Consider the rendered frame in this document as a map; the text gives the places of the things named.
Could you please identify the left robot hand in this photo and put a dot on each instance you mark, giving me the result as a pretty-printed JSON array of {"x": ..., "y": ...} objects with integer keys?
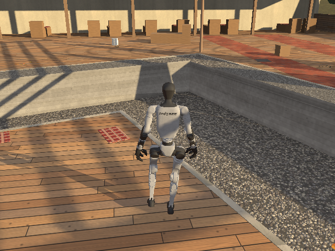
[{"x": 138, "y": 154}]

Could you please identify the robot left upper arm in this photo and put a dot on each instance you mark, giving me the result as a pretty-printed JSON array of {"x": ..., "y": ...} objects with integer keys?
[{"x": 148, "y": 120}]

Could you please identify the right robot hand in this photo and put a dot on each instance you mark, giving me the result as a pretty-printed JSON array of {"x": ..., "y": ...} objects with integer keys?
[{"x": 192, "y": 151}]

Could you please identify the robot right forearm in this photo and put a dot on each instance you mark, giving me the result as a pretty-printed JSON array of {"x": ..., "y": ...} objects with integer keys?
[{"x": 191, "y": 139}]

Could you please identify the robot right upper arm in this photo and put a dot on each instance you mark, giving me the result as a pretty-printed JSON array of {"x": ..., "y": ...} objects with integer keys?
[{"x": 186, "y": 118}]

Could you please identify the humanoid robot torso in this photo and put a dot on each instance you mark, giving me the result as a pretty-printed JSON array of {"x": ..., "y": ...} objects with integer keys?
[{"x": 167, "y": 126}]

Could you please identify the robot left forearm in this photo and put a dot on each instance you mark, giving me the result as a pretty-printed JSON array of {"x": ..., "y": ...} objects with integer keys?
[{"x": 142, "y": 139}]

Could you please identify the robot right foot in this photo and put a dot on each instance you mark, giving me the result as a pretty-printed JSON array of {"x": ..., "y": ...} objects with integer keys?
[{"x": 170, "y": 209}]

